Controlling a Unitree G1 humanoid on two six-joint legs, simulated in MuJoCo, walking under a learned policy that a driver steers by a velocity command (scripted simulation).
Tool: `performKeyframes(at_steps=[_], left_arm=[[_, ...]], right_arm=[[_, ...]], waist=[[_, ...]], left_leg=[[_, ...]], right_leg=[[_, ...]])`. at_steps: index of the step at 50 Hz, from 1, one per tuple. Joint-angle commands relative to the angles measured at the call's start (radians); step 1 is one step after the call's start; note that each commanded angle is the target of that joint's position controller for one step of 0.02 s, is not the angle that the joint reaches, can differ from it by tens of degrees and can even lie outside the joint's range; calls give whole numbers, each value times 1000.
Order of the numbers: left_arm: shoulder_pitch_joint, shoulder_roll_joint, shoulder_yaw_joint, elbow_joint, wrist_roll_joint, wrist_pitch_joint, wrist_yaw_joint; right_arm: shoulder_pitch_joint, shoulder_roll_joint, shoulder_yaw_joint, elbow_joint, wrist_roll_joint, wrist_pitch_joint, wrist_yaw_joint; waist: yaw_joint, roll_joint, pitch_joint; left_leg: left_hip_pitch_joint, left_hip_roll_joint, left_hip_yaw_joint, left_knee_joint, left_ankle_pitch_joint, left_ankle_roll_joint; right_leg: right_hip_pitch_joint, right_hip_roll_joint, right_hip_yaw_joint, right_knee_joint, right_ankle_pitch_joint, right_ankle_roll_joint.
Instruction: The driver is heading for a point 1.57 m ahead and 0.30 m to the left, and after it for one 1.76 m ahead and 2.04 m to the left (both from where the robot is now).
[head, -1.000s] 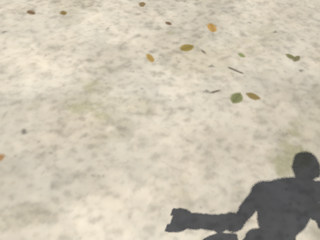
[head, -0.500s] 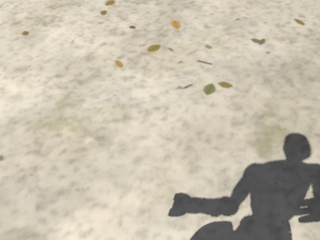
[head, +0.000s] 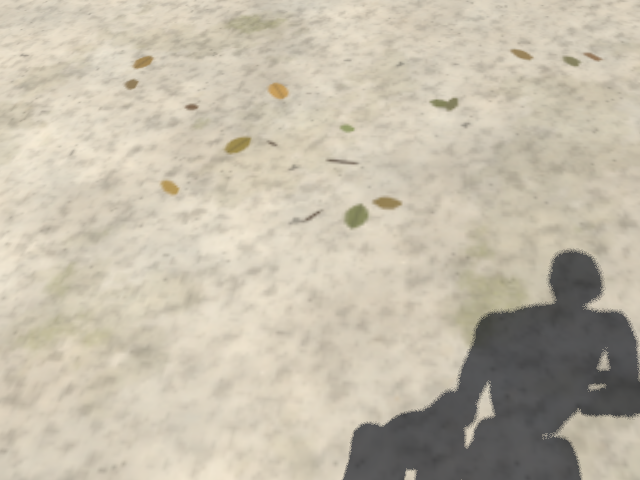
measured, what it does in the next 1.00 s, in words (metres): walks ahead, turning left: left foot, then right foot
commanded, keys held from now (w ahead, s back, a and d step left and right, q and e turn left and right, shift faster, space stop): w+q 0.48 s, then w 0.52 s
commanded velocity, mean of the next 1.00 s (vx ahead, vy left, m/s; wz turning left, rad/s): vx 0.48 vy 0.00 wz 0.27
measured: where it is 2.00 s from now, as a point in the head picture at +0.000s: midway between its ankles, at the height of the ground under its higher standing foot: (274, 245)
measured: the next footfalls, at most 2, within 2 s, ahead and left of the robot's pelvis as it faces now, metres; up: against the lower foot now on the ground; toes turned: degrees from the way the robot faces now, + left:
left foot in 0.22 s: +0.30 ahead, +0.14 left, +0.00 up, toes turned +7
right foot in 0.68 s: +0.62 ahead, -0.02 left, +0.00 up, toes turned +19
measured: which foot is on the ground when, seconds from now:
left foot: up 0.00-0.20, down 0.22-0.70, up 0.72-1.00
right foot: down 0.00-0.22, up 0.24-0.66, down 0.68-1.00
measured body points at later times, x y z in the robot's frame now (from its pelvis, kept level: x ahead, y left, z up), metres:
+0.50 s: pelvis +0.29 +0.05 +0.00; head +0.32 +0.07 +0.44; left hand +0.42 +0.35 -0.08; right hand +0.42 -0.20 -0.12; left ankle +0.26 +0.13 -0.75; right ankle +0.45 -0.10 -0.68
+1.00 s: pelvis +0.58 +0.06 +0.00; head +0.61 +0.05 +0.45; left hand +0.52 +0.33 -0.11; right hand +0.84 -0.12 -0.10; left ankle +0.64 +0.26 -0.69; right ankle +0.58 -0.03 -0.75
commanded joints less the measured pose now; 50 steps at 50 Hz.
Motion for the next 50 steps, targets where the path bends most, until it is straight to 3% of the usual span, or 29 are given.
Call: performKeyframes(at_steps=[1, 5, 7, 9, 10, 11, 12, 13, 14, 15, 16, 17, 18, 20, 22, 26, 28, 31, 33, 34, 35, 36, 37, 38, 39, 40, 41, 44, 50], left_arm=[[12, 182, 54, -33, -1, -15, 6], [46, 184, 57, 5, -5, -8, 5], [41, 194, 60, 13, -8, -2, 10], [23, 221, 65, 9, -3, 5, 22], [10, 233, 67, 5, 1, 13, 28], [-9, 239, 65, -3, 0, 16, 34], [-5, 210, 48, -30, 23, 6, 39], [118, 68, 5, -53, 27, -20, 13], [-19, 163, 20, -60, -10, -55, -1], [-123, 193, 27, -103, -44, -76, -10], [-158, 184, 21, -113, -30, -90, -6], [-170, 185, 28, -113, -3, -92, -2], [-148, 183, 32, -116, 5, -83, -3], [-112, 161, 28, -116, 14, -60, -2], [-154, 135, 17, -136, 23, -45, 2], [-320, 87, -5, -166, 16, -54, -6], [-365, 101, 0, -174, -1, -62, -16], [-375, 145, 19, -184, -6, -69, -26], [-306, 165, 34, -172, -5, -72, -26], [-207, 195, 52, -151, 2, -75, -21], [-50, 247, 65, -138, 15, -75, -15], [32, 332, 89, -92, 19, -62, -24], [54, 235, 69, -89, -4, -59, -33], [-3, 183, 53, -95, -5, -55, -29], [-62, 172, 45, -103, 6, -49, -27], [-97, 157, 39, -99, 10, -47, -28], [-114, 143, 33, -97, 15, -50, -27], [-108, 140, 32, -73, 1, -59, -29], [-63, 190, 45, -19, -11, -42, -16]], right_arm=[[-177, -26, 12, -99, 12, -21, 18], [-245, -18, 26, -130, 17, -33, 47], [-248, -25, 27, -142, 17, -39, 61], [-177, -64, 9, -135, 12, -36, 60], [-68, -102, -10, -112, 12, -32, 55], [84, -145, -33, -80, 15, -27, 43], [260, -215, -53, -56, 12, -14, 22], [274, -257, -56, -49, 17, -23, 27], [288, -168, -37, -46, 17, -19, 20], [231, -150, -31, -55, 11, -17, 12], [165, -139, -25, -73, 9, -17, 8], [113, -116, -18, -87, 4, -17, 6], [87, -104, -11, -103, -10, -17, 1], [64, -102, -12, -109, -2, -17, -7], [70, -125, -17, -103, 2, -20, -16], [140, -144, -23, -75, 13, -11, -29], [197, -143, -19, -51, 16, -7, -29], [223, -141, -17, -36, 14, 0, -28], [209, -143, -18, -36, 7, 7, -27], [209, -117, -8, -40, 1, 8, -23], [218, -65, 14, -63, -17, 8, -22], [377, 10, 35, -69, 10, -9, -20], [345, -75, 24, -53, 24, -14, -21], [218, -133, 8, -75, 29, -15, -21], [140, -123, 12, -98, 15, -16, -23], [101, -108, 12, -112, -1, -19, -22], [107, -96, 10, -112, -4, -17, -20], [136, -53, 19, -97, -4, -5, -17], [-48, -13, 38, -132, -9, -14, -7]], waist=[[41, -140, 98], [62, -121, 143], [47, -132, 128], [-2, -177, 33], [-62, -188, -46], [-147, -167, -132], [-206, -50, -257], [-89, 199, -382], [-177, 85, -362], [-170, 54, -206], [-126, -53, -119], [-86, -80, -55], [-48, -48, -37], [-12, -10, -13], [-12, -6, 23], [-93, 15, 19], [-122, 30, 7], [-113, 51, 6], [-64, 66, -4], [-12, 48, -62], [50, -52, -213], [-7, -394, -332], [29, -305, -294], [50, -189, -152], [33, -106, -85], [14, -89, -24], [-13, -118, -15], [-39, -142, -16], [12, -114, 33]], left_leg=[[-82, -5, 28, -119, 69, 4], [-85, -27, 53, -210, 16, 54], [-40, -59, 72, -243, -51, 91], [108, -128, 120, -233, -121, 133], [248, -169, 142, -233, -139, 159], [497, -180, 123, -273, -79, 195], [843, 3, -144, -251, -101, 262], [1156, 255, -725, -343, -340, 459], [1139, 231, -759, -454, -417, 420], [1007, 205, -609, -484, -362, 377], [840, 167, -511, -504, -260, 353], [703, 128, -439, -526, -157, 343], [607, 103, -398, -554, -94, 347], [494, 78, -341, -589, -29, 357], [384, 47, -267, -603, 29, 345], [332, -27, -178, -565, -54, 265], [393, 9, -214, -540, -108, 251], [522, 74, -289, -456, -132, 222], [560, 80, -301, -372, -29, 196], [545, 29, -265, -236, 79, 170], [437, -36, -199, 45, -49, 131], [82, -186, -93, 400, -513, 56], [-58, -145, -163, 520, -587, 55], [-106, -101, -151, 551, -500, 60], [-85, -57, -107, 520, -423, 62], [-73, -28, -93, 456, -373, 60], [-22, 0, -90, 407, -337, 58], [25, 11, -57, 303, -310, 40], [29, 7, -20, -62, -41, 13]], right_leg=[[13, -241, 92, -117, 198, -104], [89, -278, 35, -94, 301, -107], [130, -290, -3, -36, 500, -93], [170, -286, -41, 105, 935, -65], [169, -269, -69, 252, 1108, -45], [54, -241, -105, 460, 1110, -9], [-220, -198, -108, 776, 742, 27], [-634, 22, 4, 1118, -279, 90], [-741, -5, 140, 1205, -274, 72], [-800, -54, 130, 1179, -185, 55], [-766, -96, 116, 1094, -113, 49], [-717, -120, 105, 1016, -78, 60], [-655, -137, 108, 991, -59, 71], [-618, -151, 86, 911, -54, 104], [-598, -146, 51, 785, 3, 136], [-481, -83, 18, 440, 329, 152], [-455, -71, 30, 365, 394, 144], [-465, -77, 57, 299, 310, 97], [-383, -62, 30, 262, 223, 53], [-239, -68, 25, 249, 214, 17], [6, -221, 186, 273, 213, -50], [317, -423, 663, 161, -28, -223], [317, -433, 812, 75, -262, -216], [207, -396, 658, 66, -248, -173], [90, -351, 533, 60, -124, -151], [-3, -314, 450, 41, 2, -154], [-60, -283, 389, 20, 87, -145], [-108, -252, 286, -27, 222, -159], [-104, -222, 140, -77, 296, -141]])
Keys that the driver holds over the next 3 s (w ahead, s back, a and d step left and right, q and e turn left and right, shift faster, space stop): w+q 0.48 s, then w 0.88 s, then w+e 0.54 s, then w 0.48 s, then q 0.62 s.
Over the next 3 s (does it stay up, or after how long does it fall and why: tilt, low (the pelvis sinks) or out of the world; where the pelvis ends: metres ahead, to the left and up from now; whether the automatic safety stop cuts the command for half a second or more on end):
stays up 1.49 0.26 -0.01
